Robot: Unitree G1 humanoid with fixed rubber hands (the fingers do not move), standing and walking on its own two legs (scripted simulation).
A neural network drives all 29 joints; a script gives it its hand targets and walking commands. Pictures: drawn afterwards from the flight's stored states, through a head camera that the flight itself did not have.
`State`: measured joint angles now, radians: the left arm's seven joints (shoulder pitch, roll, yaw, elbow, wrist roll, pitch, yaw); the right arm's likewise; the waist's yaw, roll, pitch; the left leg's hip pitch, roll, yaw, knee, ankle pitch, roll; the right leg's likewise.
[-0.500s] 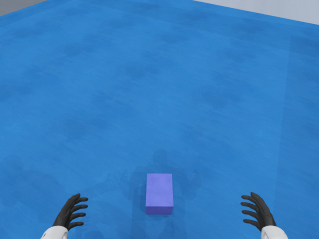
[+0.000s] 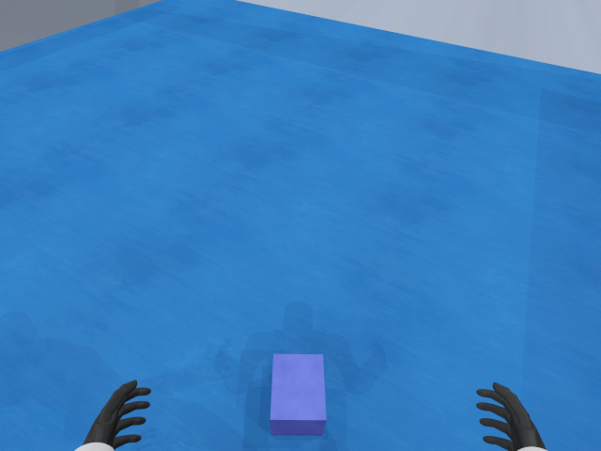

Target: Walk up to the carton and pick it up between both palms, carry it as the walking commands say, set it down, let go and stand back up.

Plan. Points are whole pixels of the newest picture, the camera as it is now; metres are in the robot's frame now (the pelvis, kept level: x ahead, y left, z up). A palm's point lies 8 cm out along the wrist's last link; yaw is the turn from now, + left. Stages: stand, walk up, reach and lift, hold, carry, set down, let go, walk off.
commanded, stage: stand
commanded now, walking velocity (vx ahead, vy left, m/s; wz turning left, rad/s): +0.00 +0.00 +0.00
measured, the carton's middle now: (297, 394) +0.44 -0.01 -0.69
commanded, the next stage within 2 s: none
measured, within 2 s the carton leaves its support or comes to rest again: neither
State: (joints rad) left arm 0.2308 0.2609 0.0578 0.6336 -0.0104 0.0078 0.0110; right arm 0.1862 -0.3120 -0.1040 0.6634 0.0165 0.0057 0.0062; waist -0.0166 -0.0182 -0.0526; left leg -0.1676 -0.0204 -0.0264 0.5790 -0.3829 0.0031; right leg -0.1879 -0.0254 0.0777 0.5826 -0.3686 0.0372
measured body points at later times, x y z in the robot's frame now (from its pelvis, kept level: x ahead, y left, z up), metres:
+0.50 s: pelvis -0.02 +0.00 +0.00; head -0.07 +0.01 +0.45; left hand +0.13 +0.26 -0.09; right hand +0.13 -0.30 -0.06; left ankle -0.04 +0.12 -0.73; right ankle -0.03 -0.15 -0.73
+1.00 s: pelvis -0.04 +0.00 +0.00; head -0.07 +0.01 +0.45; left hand +0.10 +0.27 -0.10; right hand +0.10 -0.30 -0.07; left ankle -0.04 +0.12 -0.73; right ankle -0.03 -0.15 -0.73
